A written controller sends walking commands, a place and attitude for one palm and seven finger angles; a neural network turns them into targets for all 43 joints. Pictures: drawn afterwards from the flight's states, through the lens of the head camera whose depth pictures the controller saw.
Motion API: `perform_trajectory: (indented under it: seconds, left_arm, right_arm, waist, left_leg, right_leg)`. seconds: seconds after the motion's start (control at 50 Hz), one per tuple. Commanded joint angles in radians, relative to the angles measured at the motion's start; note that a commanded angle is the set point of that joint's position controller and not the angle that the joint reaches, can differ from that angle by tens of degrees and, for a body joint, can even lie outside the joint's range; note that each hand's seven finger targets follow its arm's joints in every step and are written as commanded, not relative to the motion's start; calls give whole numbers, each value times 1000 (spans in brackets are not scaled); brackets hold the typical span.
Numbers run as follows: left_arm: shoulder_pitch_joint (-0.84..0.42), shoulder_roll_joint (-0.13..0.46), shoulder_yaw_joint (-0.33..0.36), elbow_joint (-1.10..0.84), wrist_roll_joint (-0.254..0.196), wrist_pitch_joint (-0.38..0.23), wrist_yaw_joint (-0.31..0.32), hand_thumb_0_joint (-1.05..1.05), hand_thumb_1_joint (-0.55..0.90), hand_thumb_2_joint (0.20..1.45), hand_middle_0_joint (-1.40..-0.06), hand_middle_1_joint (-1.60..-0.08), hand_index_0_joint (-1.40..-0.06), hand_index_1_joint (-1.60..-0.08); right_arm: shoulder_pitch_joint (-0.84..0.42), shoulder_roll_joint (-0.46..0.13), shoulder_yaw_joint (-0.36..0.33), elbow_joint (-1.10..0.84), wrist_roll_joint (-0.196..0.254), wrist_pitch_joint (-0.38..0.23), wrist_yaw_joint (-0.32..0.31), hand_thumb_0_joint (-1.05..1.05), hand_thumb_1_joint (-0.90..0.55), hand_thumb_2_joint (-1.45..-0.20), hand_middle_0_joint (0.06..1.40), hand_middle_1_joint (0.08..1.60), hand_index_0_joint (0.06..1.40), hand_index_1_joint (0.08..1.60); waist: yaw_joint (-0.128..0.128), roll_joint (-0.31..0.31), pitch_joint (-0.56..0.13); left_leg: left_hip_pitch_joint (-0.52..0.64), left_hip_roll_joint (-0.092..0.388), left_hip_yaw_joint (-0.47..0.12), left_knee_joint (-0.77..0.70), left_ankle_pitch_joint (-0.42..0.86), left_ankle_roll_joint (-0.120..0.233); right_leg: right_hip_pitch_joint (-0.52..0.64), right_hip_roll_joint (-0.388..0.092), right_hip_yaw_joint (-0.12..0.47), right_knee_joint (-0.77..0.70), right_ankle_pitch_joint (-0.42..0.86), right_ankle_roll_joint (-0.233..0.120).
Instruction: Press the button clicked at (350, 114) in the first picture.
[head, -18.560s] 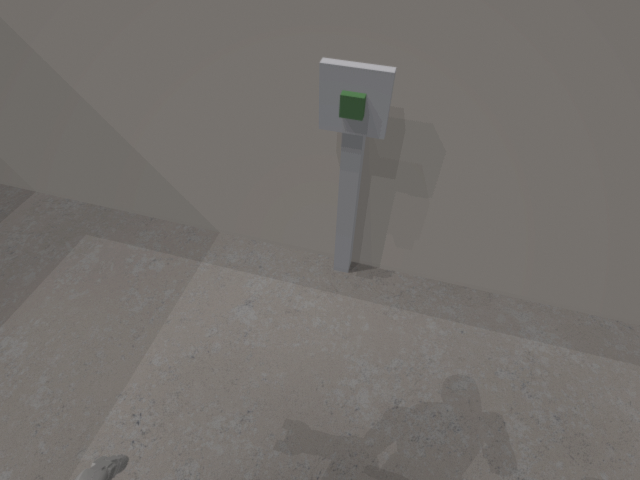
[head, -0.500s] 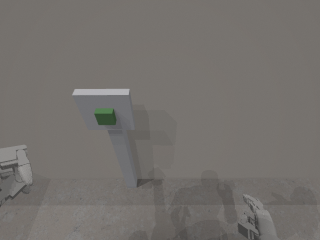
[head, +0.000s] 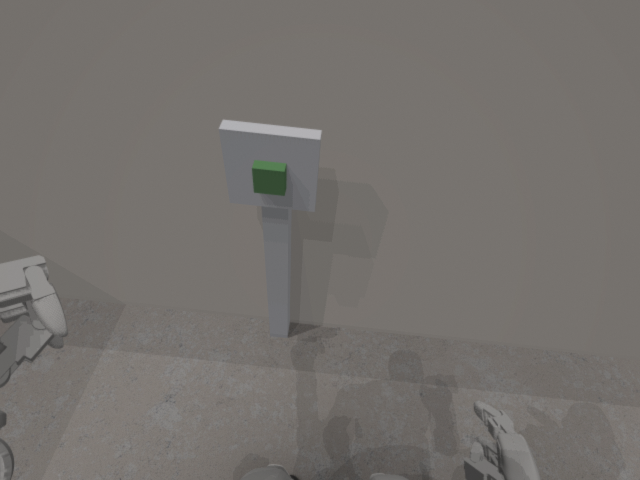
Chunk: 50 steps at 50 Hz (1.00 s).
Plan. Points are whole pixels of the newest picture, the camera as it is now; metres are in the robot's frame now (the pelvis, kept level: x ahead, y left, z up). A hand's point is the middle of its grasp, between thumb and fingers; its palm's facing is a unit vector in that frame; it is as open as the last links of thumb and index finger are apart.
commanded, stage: step back with the hand held close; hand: left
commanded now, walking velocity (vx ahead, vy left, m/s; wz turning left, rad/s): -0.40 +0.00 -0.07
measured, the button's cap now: (270, 177) +0.63 +0.14 -0.01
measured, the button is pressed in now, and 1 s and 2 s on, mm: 0 0 0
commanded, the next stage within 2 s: stop stepping back and stand still in 0.08 s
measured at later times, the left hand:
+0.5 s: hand out of the picture +0.11 +0.25 +0.18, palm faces +0.34 -0.86 -0.39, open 3.1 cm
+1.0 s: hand out of the picture +0.02 +0.27 +0.18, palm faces +0.36 -0.81 -0.46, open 3.1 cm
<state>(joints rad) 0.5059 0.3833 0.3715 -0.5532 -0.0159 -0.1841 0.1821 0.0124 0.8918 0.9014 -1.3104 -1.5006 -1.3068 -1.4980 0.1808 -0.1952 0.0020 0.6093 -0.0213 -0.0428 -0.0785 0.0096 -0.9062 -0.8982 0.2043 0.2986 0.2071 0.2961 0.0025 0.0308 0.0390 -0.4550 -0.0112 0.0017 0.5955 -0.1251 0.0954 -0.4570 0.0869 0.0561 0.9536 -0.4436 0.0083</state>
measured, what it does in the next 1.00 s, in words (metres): walks backwards: right foot, then left foot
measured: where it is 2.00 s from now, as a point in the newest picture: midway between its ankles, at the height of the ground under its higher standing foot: outside the picture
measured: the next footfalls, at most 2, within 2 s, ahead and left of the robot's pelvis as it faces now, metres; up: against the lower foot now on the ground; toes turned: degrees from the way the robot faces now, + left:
right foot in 0.28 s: -0.21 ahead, -0.08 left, -0.01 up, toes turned -9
left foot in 0.38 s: +0.08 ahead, +0.05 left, +0.00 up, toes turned -3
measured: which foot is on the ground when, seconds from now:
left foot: down 0.00-0.28, up 0.30-0.36, down 0.38-0.58, up 0.60-0.82, down 0.84-1.00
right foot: up 0.00-0.26, down 0.28-0.42, up 0.44-0.56, down 0.58-0.86, up 0.88-1.00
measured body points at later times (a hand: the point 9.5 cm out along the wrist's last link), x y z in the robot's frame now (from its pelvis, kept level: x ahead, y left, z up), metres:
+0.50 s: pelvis -0.11 +0.02 +0.00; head -0.15 +0.03 +0.45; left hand +0.08 +0.29 +0.20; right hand +0.00 -0.24 -0.09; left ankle +0.03 +0.06 -0.72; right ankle -0.21 -0.08 -0.70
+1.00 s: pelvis -0.20 +0.04 +0.01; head -0.21 +0.04 +0.46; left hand -0.01 +0.31 +0.21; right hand -0.07 -0.20 -0.08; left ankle -0.18 +0.18 -0.72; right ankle -0.17 -0.04 -0.69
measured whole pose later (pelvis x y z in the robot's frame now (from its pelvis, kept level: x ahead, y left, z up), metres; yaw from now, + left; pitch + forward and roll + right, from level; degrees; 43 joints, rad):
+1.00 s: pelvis -0.20 +0.04 +0.01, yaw -4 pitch -1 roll +1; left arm 0.59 0.39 0.38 -0.54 0.00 -0.18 0.18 0.02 0.89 0.90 -1.31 -1.50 -1.30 -1.50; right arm 0.27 -0.16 0.01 0.64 -0.01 -0.12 -0.05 0.01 -0.91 -0.90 0.20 0.30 0.21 0.30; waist -0.04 -0.03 -0.03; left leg -0.24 0.03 0.06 0.53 -0.28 -0.01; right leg -0.47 -0.02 -0.08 0.90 -0.37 -0.01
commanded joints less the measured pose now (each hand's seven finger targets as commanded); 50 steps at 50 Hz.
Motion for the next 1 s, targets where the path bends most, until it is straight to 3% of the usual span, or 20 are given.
perform_trajectory:
  seconds: [0.0, 0.18, 0.22, 0.26, 0.28, 0.32, 0.36, 0.38, 0.42, 0.5, 0.52, 0.54, 0.56, 0.58, 0.64, 0.78, 0.8, 0.84, 0.88, 0.98]
  left_arm:
    - [-1, 163, 117, -315, -11, -72, 0, 0, 900, 900, -1300, -1500, -1300, -1500]
    - [156, 200, 133, -326, -70, -62, -23, 0, 900, 900, -1300, -1500, -1300, -1500]
    - [189, 263, 193, -320, -71, -71, -23, 0, 900, 900, -1300, -1500, -1300, -1500]
    - [166, 299, 235, -322, -84, -73, -15, 0, 900, 900, -1300, -1500, -1300, -1500]
    - [145, 322, 268, -332, -85, -69, -6, 0, 900, 900, -1300, -1500, -1300, -1500]
    - [63, 247, 182, -310, -77, -27, -25, 0, 900, 900, -1300, -1500, -1300, -1500]
    - [109, 188, 144, -230, -69, 7, -22, 0, 900, 900, -1300, -1500, -1300, -1500]
    - [68, 182, 122, -216, -62, 14, -22, 0, 900, 900, -1300, -1500, -1300, -1500]
    - [12, 195, 109, -140, -65, 2, -18, 0, 900, 900, -1300, -1500, -1300, -1500]
    - [45, 167, 95, -169, -43, 32, -16, 0, 900, 900, -1300, -1500, -1300, -1500]
    - [58, 198, 118, -219, -36, 22, -16, 0, 900, 900, -1300, -1500, -1300, -1500]
    - [111, 193, 106, -232, -24, 13, -18, 0, 900, 900, -1300, -1500, -1300, -1500]
    - [106, 195, 94, -295, -17, 10, -20, 0, 900, 900, -1300, -1500, -1300, -1500]
    - [26, 211, 105, -367, -17, -6, -21, 0, 900, 900, -1300, -1500, -1300, -1500]
    - [55, 222, 158, -281, -5, -35, -16, 0, 900, 900, -1300, -1500, -1300, -1500]
    - [-15, 144, 83, -136, 9, -64, 33, 0, 900, 900, -1300, -1500, -1300, -1500]
    - [-21, 129, 67, -153, 1, -68, 32, 0, 900, 900, -1300, -1500, -1300, -1500]
    - [-43, 127, 52, -228, 12, -82, 26, 0, 900, 900, -1300, -1500, -1300, -1500]
    - [-21, 202, 128, -228, 14, -92, 6, 0, 900, 900, -1300, -1500, -1300, -1500]
    - [96, 165, 116, -246, 7, -78, 6, 0, 900, 900, -1300, -1500, -1300, -1500]
  right_arm:
    - [-103, -141, -70, -166, -6, -73, 25, 0, -900, -900, 200, 300, 200, 300]
    - [-46, -111, -46, -125, -13, -81, 50, 0, -900, -900, 200, 300, 200, 300]
    - [4, -106, -49, -111, -1, -55, 46, 0, -900, -900, 200, 300, 200, 300]
    - [-50, -102, -31, -116, 6, -31, 33, 0, -900, -900, 200, 300, 200, 300]
    - [-62, -101, -21, -136, 4, -36, 33, 0, -900, -900, 200, 300, 200, 300]
    - [-67, -120, -43, -152, 40, -52, 27, 0, -900, -900, 200, 300, 200, 300]
    - [-39, -140, -37, -144, 45, -63, 1, 0, -900, -900, 200, 300, 200, 300]
    - [-37, -159, -31, -141, 39, -73, -3, 0, -900, -900, 200, 300, 200, 300]
    - [-61, -144, -17, -132, 23, -100, 5, 0, -900, -900, 200, 300, 200, 300]
    - [-82, -137, -35, -154, 16, -85, 11, 0, -900, -900, 200, 300, 200, 300]
    - [-73, -136, -43, -163, 24, -79, 12, 0, -900, -900, 200, 300, 200, 300]
    - [-63, -115, -41, -166, 36, -71, 17, 0, -900, -900, 200, 300, 200, 300]
    - [-74, -128, -64, -165, 42, -57, 22, 0, -900, -900, 200, 300, 200, 300]
    - [-73, -147, -69, -140, 17, -44, 27, 0, -900, -900, 200, 300, 200, 300]
    - [-28, -107, -50, -129, 10, -49, 24, 0, -900, -900, 200, 300, 200, 300]
    - [-1, -118, -43, -107, -1, -129, -30, 0, -900, -900, 200, 300, 200, 300]
    - [20, -136, -51, -119, 1, -133, -33, 0, -900, -900, 200, 300, 200, 300]
    - [10, -148, -50, -139, 6, -132, -17, 0, -900, -900, 200, 300, 200, 300]
    - [-14, -139, -60, -114, 11, -136, 1, 0, -900, -900, 200, 300, 200, 300]
    - [-41, -123, -45, -124, 15, -136, 20, 0, -900, -900, 200, 300, 200, 300]
  waist:
    - [1, 119, -157]
    - [5, 243, -287]
    - [-9, 68, -309]
    - [-9, -137, -184]
    - [-3, -110, -218]
    - [-13, -283, -222]
    - [-53, -20, -157]
    - [-45, 161, -137]
    - [-21, 190, -95]
    - [23, 164, -42]
    - [30, 148, -68]
    - [24, -54, -51]
    - [15, -269, 6]
    - [-15, -190, 49]
    - [-56, -86, -8]
    - [-19, -106, -137]
    - [-32, 5, -141]
    - [-32, 253, -59]
    - [-30, 116, -19]
    - [-16, 192, 16]
  left_leg:
    - [-69, 292, -275, -430, -436, 32]
    - [243, 164, -106, -486, -242, -206]
    - [397, 42, 55, -137, -88, -201]
    - [326, 5, 59, 189, -143, -124]
    - [246, 16, 49, 227, -164, -106]
    - [238, 18, 28, 132, -75, -93]
    - [403, 51, -14, -71, 163, -40]
    - [423, 128, -162, -156, 238, 6]
    - [217, 271, -445, -463, -362, 8]
    - [-213, 145, -99, -541, -563, -216]
    - [-208, 77, 10, -380, -530, -203]
    - [-123, -21, 132, 44, -399, -163]
    - [-66, -74, 61, 539, -344, -138]
    - [-133, -46, -5, 761, -249, -143]
    - [-135, 66, -20, 664, -176, -117]
    - [232, 12, 136, -175, -298, -53]
    - [332, 63, 38, -252, -338, -27]
    - [408, 388, -443, -365, -333, 108]
    - [213, 385, -397, -403, -387, 114]
    - [-8, 274, -127, -361, -442, 42]
  right_leg:
    - [160, 7, -32, 185, -22, 0]
    - [329, 53, -199, -557, -133, -71]
    - [201, -114, -64, -769, 14, -120]
    - [26, -316, 33, -798, 277, -116]
    - [112, -352, 8, -723, 456, -138]
    - [198, -272, -26, -610, 466, -130]
    - [141, -175, -115, -388, 528, -34]
    - [88, -85, -133, -251, 377, 13]
    - [123, -30, -33, -74, -135, 0]
    - [484, 37, -214, -303, -130, -66]
    - [494, -2, -192, -419, -114, -78]
    - [291, -154, -10, -637, -172, -115]
    - [-77, -439, 442, -894, -383, -188]
    - [-197, -510, 466, -909, -386, -203]
    - [-120, -379, 211, -816, -336, -176]
    - [188, -251, 45, -574, -166, -124]
    - [115, -199, 10, -423, -126, -87]
    - [-210, -83, -128, -40, -89, -12]
    - [-163, -136, -70, 85, 6, -10]
    - [140, -111, -154, -218, 80, -2]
